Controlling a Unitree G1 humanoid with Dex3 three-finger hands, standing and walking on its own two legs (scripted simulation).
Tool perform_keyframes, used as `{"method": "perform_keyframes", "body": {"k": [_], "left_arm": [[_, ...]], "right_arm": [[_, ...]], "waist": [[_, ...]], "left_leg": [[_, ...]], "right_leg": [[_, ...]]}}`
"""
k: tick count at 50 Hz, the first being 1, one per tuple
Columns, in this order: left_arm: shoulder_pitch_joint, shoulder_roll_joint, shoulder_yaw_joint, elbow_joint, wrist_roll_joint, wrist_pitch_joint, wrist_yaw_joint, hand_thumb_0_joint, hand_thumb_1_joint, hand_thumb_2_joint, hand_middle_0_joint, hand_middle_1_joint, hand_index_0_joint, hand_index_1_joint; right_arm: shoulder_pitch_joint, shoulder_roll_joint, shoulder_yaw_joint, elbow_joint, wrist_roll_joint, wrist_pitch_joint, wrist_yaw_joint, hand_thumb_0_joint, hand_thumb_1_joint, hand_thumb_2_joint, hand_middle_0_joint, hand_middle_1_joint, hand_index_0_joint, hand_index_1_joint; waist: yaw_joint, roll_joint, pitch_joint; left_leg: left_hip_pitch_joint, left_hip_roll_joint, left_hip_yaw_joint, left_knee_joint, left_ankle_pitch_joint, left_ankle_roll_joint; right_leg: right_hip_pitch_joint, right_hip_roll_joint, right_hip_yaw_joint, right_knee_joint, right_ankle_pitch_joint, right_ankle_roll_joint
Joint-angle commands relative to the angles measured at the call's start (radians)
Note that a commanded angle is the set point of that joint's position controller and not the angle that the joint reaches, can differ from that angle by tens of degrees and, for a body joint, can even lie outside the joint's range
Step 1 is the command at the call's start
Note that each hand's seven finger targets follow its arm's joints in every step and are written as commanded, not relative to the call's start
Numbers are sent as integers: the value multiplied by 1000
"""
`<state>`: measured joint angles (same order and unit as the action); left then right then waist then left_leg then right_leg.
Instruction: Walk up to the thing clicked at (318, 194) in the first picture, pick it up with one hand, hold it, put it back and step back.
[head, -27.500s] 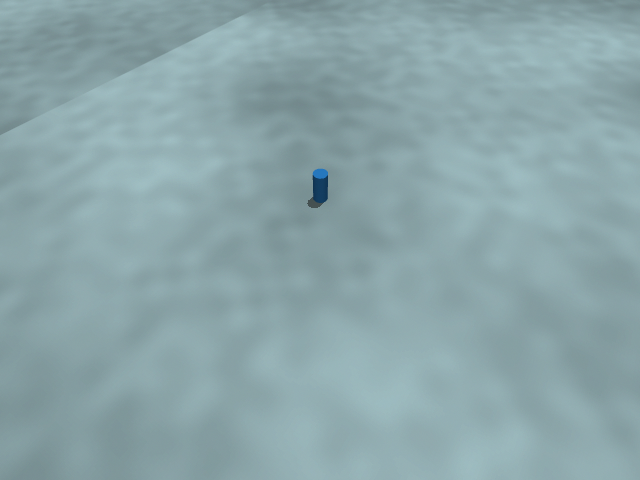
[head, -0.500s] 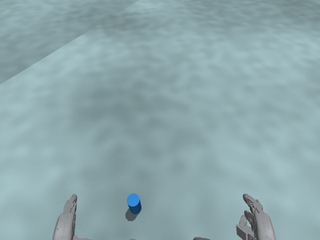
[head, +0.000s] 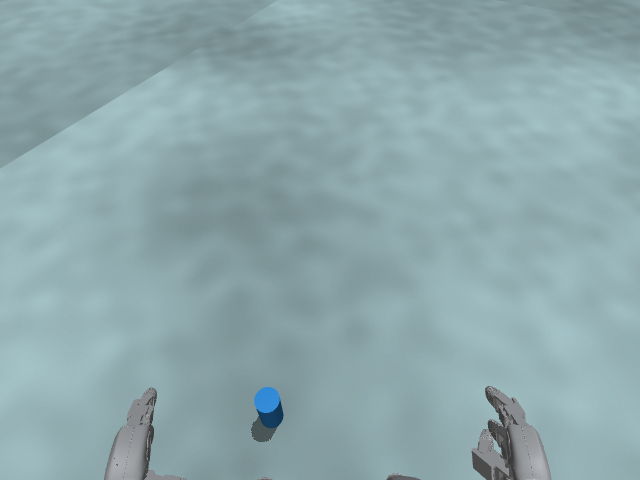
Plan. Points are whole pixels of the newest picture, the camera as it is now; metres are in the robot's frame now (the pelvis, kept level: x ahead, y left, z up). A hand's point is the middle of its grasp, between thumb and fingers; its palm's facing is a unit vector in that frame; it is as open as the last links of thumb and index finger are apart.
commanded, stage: stand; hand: left
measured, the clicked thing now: (269, 408) +0.41 +0.14 -0.65
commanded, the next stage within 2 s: none
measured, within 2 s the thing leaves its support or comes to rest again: neither
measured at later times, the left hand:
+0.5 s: hand out of the picture +0.13 +0.22 -0.10, palm faces -0.02 -0.94 -0.33, open 7.8 cm
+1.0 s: hand out of the picture +0.03 +0.26 -0.11, palm faces +0.00 -0.94 -0.35, open 7.4 cm
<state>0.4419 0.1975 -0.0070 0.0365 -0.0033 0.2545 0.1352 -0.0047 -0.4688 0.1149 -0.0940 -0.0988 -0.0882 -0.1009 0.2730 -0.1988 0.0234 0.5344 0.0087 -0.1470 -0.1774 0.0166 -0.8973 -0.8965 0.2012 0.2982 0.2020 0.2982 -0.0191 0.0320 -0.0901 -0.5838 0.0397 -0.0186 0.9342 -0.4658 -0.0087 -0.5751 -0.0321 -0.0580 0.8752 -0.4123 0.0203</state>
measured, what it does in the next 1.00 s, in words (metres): rises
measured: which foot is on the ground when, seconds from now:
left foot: down 0.00-1.00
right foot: down 0.00-1.00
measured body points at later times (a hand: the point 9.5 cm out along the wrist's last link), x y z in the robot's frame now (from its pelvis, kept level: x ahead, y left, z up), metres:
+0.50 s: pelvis +0.00 +0.00 +0.01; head +0.01 +0.01 +0.46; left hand +0.13 +0.27 -0.08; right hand +0.12 -0.27 -0.09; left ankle +0.01 +0.12 -0.69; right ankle +0.02 -0.14 -0.69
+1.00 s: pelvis -0.01 +0.01 +0.05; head -0.02 +0.01 +0.50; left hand +0.03 +0.31 -0.08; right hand +0.06 -0.26 -0.09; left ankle +0.01 +0.12 -0.69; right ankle +0.02 -0.14 -0.69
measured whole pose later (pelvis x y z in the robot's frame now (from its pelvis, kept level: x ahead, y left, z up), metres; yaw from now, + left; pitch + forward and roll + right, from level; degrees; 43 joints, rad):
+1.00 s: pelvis -0.01 +0.01 +0.05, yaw +0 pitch -4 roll +0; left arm 0.20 0.32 0.00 1.10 0.03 0.00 0.01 0.01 0.90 0.90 -0.21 -0.30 -0.20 -0.30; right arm 0.17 -0.30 -0.02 1.09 -0.03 0.00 0.00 0.01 -0.90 -0.89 0.20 0.30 0.20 0.30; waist 0.01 0.01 0.06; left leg -0.13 -0.03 0.01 0.41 -0.20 0.02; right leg -0.15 -0.08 -0.04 0.42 -0.18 0.05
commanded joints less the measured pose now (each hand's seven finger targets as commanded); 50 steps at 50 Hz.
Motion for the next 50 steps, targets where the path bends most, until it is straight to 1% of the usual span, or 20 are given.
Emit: {"method": "perform_keyframes", "body": {"k": [1, 3, 6, 8, 11, 13, 14, 15, 16, 18, 19, 20, 22, 25, 28, 31, 35, 40, 47, 50], "left_arm": [[-45, 102, 54, -188, 8, -53, 15, 0, -58, 541, -200, -300, -200, -300], [-27, 102, 51, -172, 9, -49, 12, 0, 102, 701, -200, -300, -200, -300], [-41, 96, 47, -193, 8, -52, 15, 0, 342, 900, -200, -300, -200, -300], [-40, 94, 47, -193, 7, -54, 15, 0, 502, 900, -200, -300, -200, -300], [-30, 106, 57, -186, 7, -52, 15, 0, 742, 900, -200, -300, -200, -300], [-38, 93, 47, -179, 8, -53, 15, 0, 899, 900, -200, -300, -200, -300], [-39, 98, 50, -189, 8, -55, 16, 0, 899, 900, -200, -300, -200, -300], [-169, 239, 96, 162, 94, -163, -37, 0, 899, 900, -200, -300, -200, -300], [-134, 253, 102, 248, 109, -206, -63, 0, 899, 900, -200, -300, -200, -300], [-150, 273, 89, 323, 83, -256, -90, 0, 899, 900, -200, -300, -200, -300], [-183, 267, 86, 359, 72, -267, -98, 0, 899, 900, -200, -300, -200, -300], [-199, 258, 81, 397, 64, -273, -104, 0, 899, 900, -200, -300, -200, -300], [-215, 272, 78, 475, 52, -284, -106, 0, 899, 900, -200, -300, -200, -300], [-255, 277, 75, 578, 48, -291, -104, 0, 899, 900, -200, -300, -200, -300], [-264, 285, 75, 664, 42, -298, -102, 0, 899, 900, -200, -300, -200, -300], [-271, 282, 69, 743, 37, -291, -101, 0, 899, 900, -200, -300, -200, -300], [-266, 293, 63, 836, 35, -287, -102, 0, 899, 900, -200, -300, -200, -300], [-274, 303, 56, 926, 32, -277, -106, 0, 899, 900, -200, -300, -200, -300], [-291, 315, 47, 1001, 35, -286, -104, 0, 899, 900, -200, -300, -200, -300], [-296, 310, 41, 1020, 32, -285, -104, 0, 899, 900, -200, -300, -200, -300]], "right_arm": [[-66, -121, -48, -155, -5, -52, -15, 0, -900, -900, 200, 300, 200, 300], [-65, -121, -47, -159, -6, -51, -18, 0, -900, -900, 200, 300, 200, 300], [-65, -119, -44, -155, -5, -52, -16, 0, -900, -900, 200, 300, 200, 300], [-65, -123, -46, -156, -5, -54, -15, 0, -900, -900, 200, 300, 200, 300], [-65, -122, -46, -156, -5, -53, -16, 0, -900, -900, 200, 300, 200, 300], [-64, -121, -46, -152, -5, -54, -19, 0, -900, -900, 200, 300, 200, 300], [-59, -122, -47, -153, -7, -53, -17, 0, -900, -900, 200, 300, 200, 300], [-124, -268, -89, 43, -121, 24, 42, 0, -900, -900, 200, 300, 200, 300], [-92, -258, -99, 77, -123, 55, 80, 0, -900, -900, 200, 300, 200, 300], [-93, -245, -102, 94, -94, 76, 111, 0, -900, -900, 200, 300, 200, 300], [-74, -239, -97, 117, -81, 77, 126, 0, -900, -900, 200, 300, 200, 300], [-81, -237, -97, 132, -71, 80, 141, 0, -900, -900, 200, 300, 200, 300], [-106, -242, -105, 158, -62, 83, 155, 0, -900, -900, 200, 300, 200, 300], [-118, -251, -104, 215, -65, 94, 161, 0, -900, -900, 200, 300, 200, 300], [-104, -260, -104, 265, -60, 100, 162, 0, -900, -900, 200, 300, 200, 300], [-122, -271, -98, 311, -56, 109, 161, 0, -900, -900, 200, 300, 200, 300], [-125, -292, -94, 373, -51, 114, 159, 0, -900, -900, 200, 300, 200, 300], [-145, -316, -91, 433, -45, 118, 158, 0, -900, -900, 200, 300, 200, 300], [-145, -307, -85, 490, -37, 122, 159, 0, -900, -900, 200, 300, 200, 300], [-148, -309, -82, 508, -34, 124, 160, 0, -900, -900, 200, 300, 200, 300]], "waist": [[-1, 1, -112], [-2, -25, -105], [3, 12, -95], [-1, -3, -117], [6, 8, -109], [-1, -7, -88], [0, 2, -110], [40, -63, 44], [35, -113, -33], [20, -95, -60], [15, -71, -54], [23, -70, -19], [28, -75, -39], [26, -37, 29], [23, -31, 12], [32, -12, 66], [36, 9, 70], [41, 12, 137], [30, -52, 122], [28, -30, 131]], "left_leg": [[50, -26, 9, -165, 203, 8], [41, -30, 15, -157, 199, 13], [45, -29, 16, -169, 184, 10], [60, -24, 7, -170, 201, 9], [50, -26, 9, -170, 201, 8], [49, -25, 14, -169, 190, 9], [53, -25, 9, -167, 206, 9], [67, 8, -46, -194, 295, 44], [109, 8, -16, -164, 282, 65], [160, -7, -21, -174, 261, 72], [185, -7, -26, -209, 243, 65], [186, -13, -30, -229, 211, 64], [224, -9, -34, -250, 256, 66], [247, 1, -51, -324, 237, 65], [294, 16, -63, -373, 320, 60], [280, 32, -91, -463, 264, 55], [319, 45, -100, -531, 293, 47], [317, 59, -126, -650, 167, 38], [404, 51, -94, -639, 283, 35], [411, 54, -95, -656, 283, 31]], "right_leg": [[84, 44, -19, -129, 155, -27], [80, 42, -15, -138, 155, -23], [73, 41, -14, -133, 140, -27], [81, 45, -18, -127, 151, -28], [79, 44, -19, -128, 149, -28], [70, 43, -16, -133, 142, -27], [79, 43, -17, -125, 155, -28], [180, -47, 79, -163, 188, -87], [211, -69, 107, -177, 219, -110], [232, -92, 157, -211, 249, -122], [218, -97, 158, -208, 222, -118], [202, -96, 153, -241, 175, -108], [239, -95, 139, -262, 244, -88], [228, -84, 117, -301, 193, -69], [303, -81, 103, -311, 278, -60], [340, -74, 93, -365, 217, -52], [411, -80, 90, -423, 239, -44], [426, -72, 76, -464, 195, -31], [435, -101, 96, -540, 220, -26], [436, -98, 91, -555, 222, -21]]}}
